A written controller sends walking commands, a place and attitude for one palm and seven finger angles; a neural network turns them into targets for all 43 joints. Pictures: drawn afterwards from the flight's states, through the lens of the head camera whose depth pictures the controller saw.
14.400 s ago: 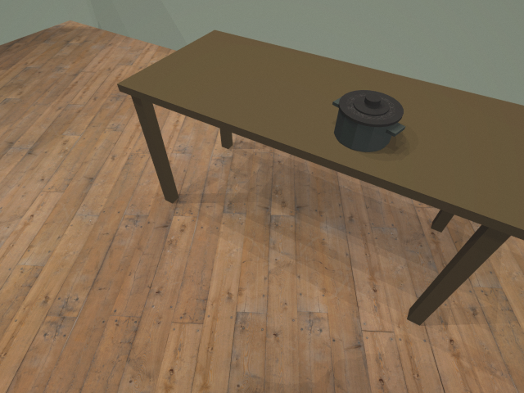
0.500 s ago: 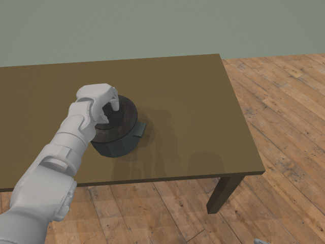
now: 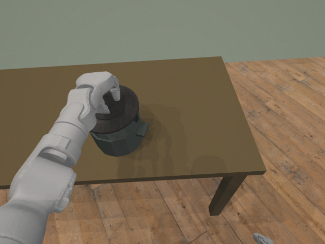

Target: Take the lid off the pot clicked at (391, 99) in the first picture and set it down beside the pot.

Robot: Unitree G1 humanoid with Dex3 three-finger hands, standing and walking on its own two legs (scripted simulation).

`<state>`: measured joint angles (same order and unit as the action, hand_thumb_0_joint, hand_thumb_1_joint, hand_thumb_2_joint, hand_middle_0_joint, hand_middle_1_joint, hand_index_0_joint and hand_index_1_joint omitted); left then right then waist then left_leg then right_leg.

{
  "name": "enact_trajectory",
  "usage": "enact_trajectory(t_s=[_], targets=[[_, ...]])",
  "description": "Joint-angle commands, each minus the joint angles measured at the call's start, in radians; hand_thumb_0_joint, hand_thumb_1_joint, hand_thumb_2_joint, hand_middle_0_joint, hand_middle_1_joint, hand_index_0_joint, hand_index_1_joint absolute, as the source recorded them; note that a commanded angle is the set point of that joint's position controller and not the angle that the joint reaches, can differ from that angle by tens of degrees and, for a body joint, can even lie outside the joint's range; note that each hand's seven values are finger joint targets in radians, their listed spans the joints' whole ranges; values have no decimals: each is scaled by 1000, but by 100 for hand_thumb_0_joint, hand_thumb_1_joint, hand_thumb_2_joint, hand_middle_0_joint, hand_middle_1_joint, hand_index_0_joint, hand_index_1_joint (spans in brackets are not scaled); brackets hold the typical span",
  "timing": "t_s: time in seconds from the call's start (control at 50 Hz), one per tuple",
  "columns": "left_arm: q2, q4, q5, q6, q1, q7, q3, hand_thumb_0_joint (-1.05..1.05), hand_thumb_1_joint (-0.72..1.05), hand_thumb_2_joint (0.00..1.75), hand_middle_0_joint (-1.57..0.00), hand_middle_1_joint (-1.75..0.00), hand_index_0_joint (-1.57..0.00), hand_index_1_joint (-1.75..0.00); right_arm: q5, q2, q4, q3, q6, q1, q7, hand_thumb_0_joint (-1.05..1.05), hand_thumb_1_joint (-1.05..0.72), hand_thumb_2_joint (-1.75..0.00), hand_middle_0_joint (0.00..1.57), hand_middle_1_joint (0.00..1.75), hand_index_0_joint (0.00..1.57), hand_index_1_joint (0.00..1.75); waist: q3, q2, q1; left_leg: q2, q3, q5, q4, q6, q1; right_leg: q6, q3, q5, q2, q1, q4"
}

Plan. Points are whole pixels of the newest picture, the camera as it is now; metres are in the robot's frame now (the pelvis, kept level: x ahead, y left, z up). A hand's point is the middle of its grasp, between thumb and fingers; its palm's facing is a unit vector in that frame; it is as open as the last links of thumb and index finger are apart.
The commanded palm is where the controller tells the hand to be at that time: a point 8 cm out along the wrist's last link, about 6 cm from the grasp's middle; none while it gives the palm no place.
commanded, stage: lift the lid straight up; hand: left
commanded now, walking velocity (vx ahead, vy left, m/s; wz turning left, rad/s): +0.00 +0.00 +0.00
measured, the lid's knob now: (106, 102) +0.49 +0.15 +0.07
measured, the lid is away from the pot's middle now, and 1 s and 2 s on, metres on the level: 0.01 0.01 0.10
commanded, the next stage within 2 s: move the lid sideways beside the pot in 1.04 s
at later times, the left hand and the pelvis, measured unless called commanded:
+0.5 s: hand (96, 90) +0.46 +0.16 +0.14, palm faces -0.28 -0.03 -0.96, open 6.9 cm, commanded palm +0.46 +0.16 +0.22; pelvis +0.00 +0.00 +0.00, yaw +1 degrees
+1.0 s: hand (92, 79) +0.47 +0.16 +0.17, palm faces -0.28 -0.03 -0.96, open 7.0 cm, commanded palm +0.47 +0.15 +0.24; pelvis +0.00 +0.01 +0.00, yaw +1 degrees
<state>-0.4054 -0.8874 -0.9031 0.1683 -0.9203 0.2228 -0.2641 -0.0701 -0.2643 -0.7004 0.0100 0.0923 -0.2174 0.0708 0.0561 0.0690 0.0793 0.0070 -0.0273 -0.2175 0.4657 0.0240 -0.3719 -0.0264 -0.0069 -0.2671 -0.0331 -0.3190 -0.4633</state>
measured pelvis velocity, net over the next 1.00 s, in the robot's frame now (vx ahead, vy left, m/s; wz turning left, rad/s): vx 0.00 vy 0.01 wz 0.01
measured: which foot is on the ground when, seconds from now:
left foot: down 0.00-1.00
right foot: down 0.00-1.00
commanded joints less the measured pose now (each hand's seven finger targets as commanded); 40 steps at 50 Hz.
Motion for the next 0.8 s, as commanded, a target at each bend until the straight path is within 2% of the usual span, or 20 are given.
enact_trajectory(t_s=[0.0, 0.02, 0.08, 0.1, 0.12, 0.14, 0.18, 0.26, 0.3, 0.32, 0.36, 0.4, 0.46, 0.5, 0.56, 0.6, 0.66, 0.68, 0.76, 0.78], targets=[[-251, 209, -24, 11, -612, -49, 103, 0, 83, 62, -94, -108, -93, -106, -1, -124, 104, -36, -38, 30, 4, 0, -90, -90, 20, 30, 20, 30, 421, -67, 7, 13, 23, 302, -1, 49, 289, 56, 44, 383, 45, 62, 24], [-242, 221, -15, 17, -638, -47, 93, 0, 83, 62, -94, -108, -93, -106, -2, -122, 104, -37, -40, 25, 2, 0, -90, -90, 20, 30, 20, 30, 400, -67, 13, 9, 22, 279, -5, 50, 282, 55, 46, 371, 42, 56, 29], [-315, 288, -18, 6, -662, -40, 150, 0, 83, 62, -94, -108, -93, -106, 1, -124, 119, -35, -50, 39, 5, 0, -90, -90, 20, 30, 20, 30, 473, -58, -5, 15, 29, 320, -2, 52, 302, 57, 37, 416, 38, 111, 23], [-282, 282, -23, 5, -657, -37, 119, 0, 83, 62, -94, -108, -93, -106, 1, -121, 120, -34, -50, 40, 6, 0, -90, -90, 20, 30, 20, 30, 480, -59, 1, 17, 28, 330, -4, 52, 319, 55, 42, 416, 41, 102, 21], [-243, 240, -21, 15, -635, -30, 91, 0, 83, 62, -94, -108, -93, -106, 0, -118, 114, -37, -50, 36, 3, 0, -90, -90, 20, 30, 20, 30, 424, -47, 8, 12, 25, 322, 0, 51, 307, 55, 46, 402, 41, 69, 26], [-283, 234, -27, 20, -638, -29, 121, 0, 83, 62, -94, -108, -93, -106, 1, -125, 105, -35, -47, 30, 2, 0, -90, -90, 20, 30, 20, 30, 423, -66, 0, 13, 27, 313, -5, 50, 297, 55, 47, 399, 43, 77, 28], [-293, 252, -15, 22, -645, -21, 135, 0, 83, 62, -94, -108, -93, -106, 1, -125, 117, -33, -47, 41, 0, 0, -90, -90, 20, 30, 20, 30, 429, -69, -6, 15, 29, 320, -8, 51, 284, 58, 43, 410, 39, 102, 28], [-252, 273, -22, 24, -690, -7, 90, 0, 83, 62, -94, -108, -93, -106, 0, -120, 117, -36, -55, 41, -3, 0, -90, -90, 20, 30, 20, 30, 437, -40, 7, 12, 38, 335, -3, 50, 339, 57, 51, 389, 43, 59, 27], [-301, 255, -24, 22, -671, 0, 130, 0, 83, 62, -94, -108, -93, -106, 1, -128, 113, -33, -51, 37, -2, 0, -90, -90, 20, 30, 20, 30, 442, -60, 0, 14, 38, 336, -8, 50, 330, 57, 46, 395, 42, 77, 31], [-255, 244, -12, 29, -685, 5, 90, 0, 83, 62, -94, -108, -93, -106, -1, -123, 115, -32, -51, 39, -2, 0, -90, -90, 20, 30, 20, 30, 409, -70, 10, 14, 32, 307, -12, 51, 308, 54, 50, 383, 40, 72, 34], [-277, 277, -17, 28, -740, 8, 99, 0, 83, 62, -94, -108, -93, -106, -4, -126, 112, -31, -55, 43, -1, 0, -90, -90, 20, 30, 20, 30, 425, -63, 9, 13, 38, 298, -17, 50, 327, 55, 50, 369, 41, 62, 36], [-274, 320, -18, 15, -753, 9, 101, 0, 83, 62, -94, -108, -93, -106, 1, -122, 118, -34, -68, 39, -2, 0, -90, -90, 20, 30, 20, 30, 480, -40, 7, 14, 46, 366, -6, 50, 378, 57, 50, 399, 43, 68, 27], [-250, 210, -16, 46, -733, 17, 80, 0, 83, 62, -94, -108, -93, -106, -4, -126, 103, -27, -55, 41, -5, 0, -90, -90, 20, 30, 20, 30, 381, -72, 12, 12, 39, 284, -23, 44, 308, 56, 54, 345, 41, 42, 40], [-286, 242, -19, 43, -763, 19, 105, 0, 83, 62, -94, -108, -93, -106, 0, -128, 110, -26, -64, 41, -1, 0, -90, -90, 20, 30, 20, 30, 435, -68, 4, 19, 38, 296, -23, 49, 326, 56, 46, 366, 40, 72, 38], [-289, 220, -27, 51, -780, 27, 102, 0, 83, 62, -94, -108, -93, -106, 1, -126, 109, -25, -66, 38, 2, 0, -90, -90, 20, 30, 20, 30, 433, -76, 8, 17, 39, 303, -21, 50, 321, 56, 46, 381, 37, 78, 39], [-341, 271, -34, 37, -795, 32, 139, 0, 83, 62, -94, -108, -93, -106, 5, -128, 122, -24, -73, 44, 4, 0, -90, -90, 20, 30, 20, 30, 494, -65, -3, 21, 37, 342, -18, 53, 341, 55, 36, 431, 35, 121, 34], [-286, 261, -34, 47, -772, 45, 101, 0, 83, 62, -94, -108, -93, -106, 4, -122, 124, -29, -73, 49, -3, 0, -90, -90, 20, 30, 20, 30, 460, -50, 0, 15, 40, 380, -11, 50, 353, 56, 45, 436, 34, 92, 34], [-309, 269, -26, 46, -746, 50, 133, 0, 83, 62, -94, -108, -93, -106, 6, -123, 129, -31, -73, 47, -7, 0, -90, -90, 20, 30, 20, 30, 465, -65, -9, 13, 43, 411, -8, 50, 343, 58, 44, 457, 34, 114, 35], [-257, 245, -24, 74, -771, 72, 78, 0, 83, 62, -94, -108, -93, -106, -1, -126, 123, -28, -61, 55, -14, 0, -90, -90, 20, 30, 20, 30, 404, -69, 4, 16, 40, 358, -17, 49, 332, 55, 50, 417, 36, 72, 42], [-259, 260, -19, 71, -773, 81, 88, 0, 83, 62, -94, -108, -93, -106, 2, -127, 128, -29, -64, 57, -13, 0, -90, -90, 20, 30, 20, 30, 420, -72, 1, 18, 42, 370, -15, 51, 332, 57, 49, 424, 35, 84, 43]])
